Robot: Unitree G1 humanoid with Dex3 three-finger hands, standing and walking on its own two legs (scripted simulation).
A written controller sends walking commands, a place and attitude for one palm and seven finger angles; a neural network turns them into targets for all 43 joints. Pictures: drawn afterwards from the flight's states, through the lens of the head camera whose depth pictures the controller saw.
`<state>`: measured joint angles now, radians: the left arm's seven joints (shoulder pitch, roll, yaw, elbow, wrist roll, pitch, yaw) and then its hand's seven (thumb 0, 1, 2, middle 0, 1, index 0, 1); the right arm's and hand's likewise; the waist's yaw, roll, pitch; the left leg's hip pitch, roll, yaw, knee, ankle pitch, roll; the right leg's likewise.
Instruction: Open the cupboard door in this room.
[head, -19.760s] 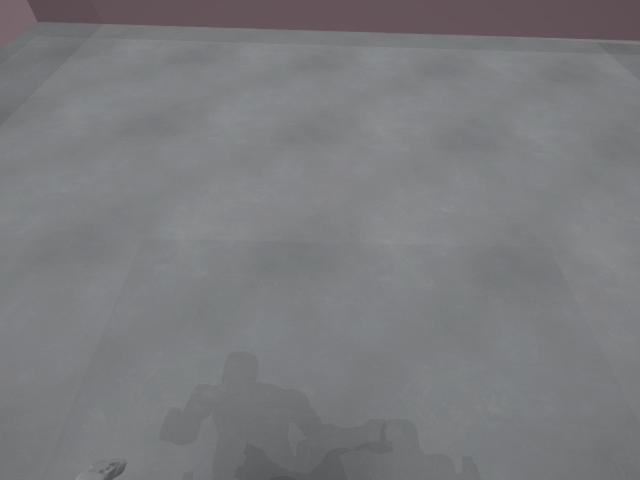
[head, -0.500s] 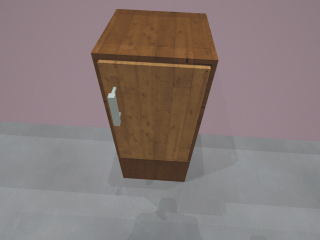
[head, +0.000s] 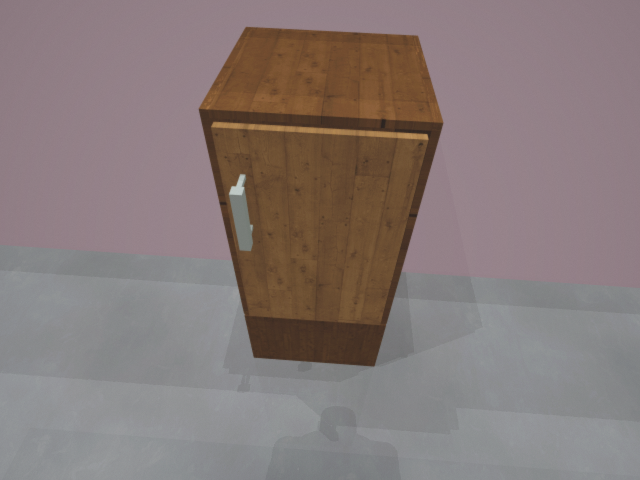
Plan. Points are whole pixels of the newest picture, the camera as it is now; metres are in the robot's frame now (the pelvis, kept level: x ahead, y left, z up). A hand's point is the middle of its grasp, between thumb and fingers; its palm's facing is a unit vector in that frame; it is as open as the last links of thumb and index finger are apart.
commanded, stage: shuffle to correct the standing spot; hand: left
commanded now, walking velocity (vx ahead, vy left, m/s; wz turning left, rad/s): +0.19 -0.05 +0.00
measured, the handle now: (244, 213) +0.59 +0.19 -0.04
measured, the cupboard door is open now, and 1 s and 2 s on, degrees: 0 0 0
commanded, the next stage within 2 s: come to a stop and stand still in 0.02 s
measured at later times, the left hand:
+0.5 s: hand out of the picture +0.04 +0.16 -0.18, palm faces +0.04 -0.98 -0.20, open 7.3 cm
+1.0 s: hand out of the picture +0.07 +0.22 -0.15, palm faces +0.01 -0.95 -0.31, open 7.4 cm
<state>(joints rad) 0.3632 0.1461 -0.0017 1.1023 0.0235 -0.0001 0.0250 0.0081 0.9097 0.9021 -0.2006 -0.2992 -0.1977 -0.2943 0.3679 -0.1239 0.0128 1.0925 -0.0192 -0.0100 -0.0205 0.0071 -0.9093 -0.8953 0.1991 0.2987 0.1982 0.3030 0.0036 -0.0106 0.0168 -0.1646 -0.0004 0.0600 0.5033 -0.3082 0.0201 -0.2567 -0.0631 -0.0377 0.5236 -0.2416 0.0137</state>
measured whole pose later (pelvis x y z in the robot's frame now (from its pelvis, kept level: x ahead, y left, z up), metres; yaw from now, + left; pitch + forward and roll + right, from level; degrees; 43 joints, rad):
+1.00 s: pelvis -0.03 -0.01 +0.00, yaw +1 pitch -3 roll +0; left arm 0.20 0.29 0.01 0.91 0.02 0.01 0.01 0.01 0.91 0.90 -0.20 -0.30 -0.20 -0.29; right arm 0.27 -0.28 -0.02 0.94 -0.03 0.01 0.00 0.01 -0.91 -0.90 0.20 0.30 0.20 0.30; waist -0.02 0.00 0.00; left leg -0.22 0.02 0.04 0.55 -0.28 0.00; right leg -0.29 -0.05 -0.06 0.53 -0.19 0.01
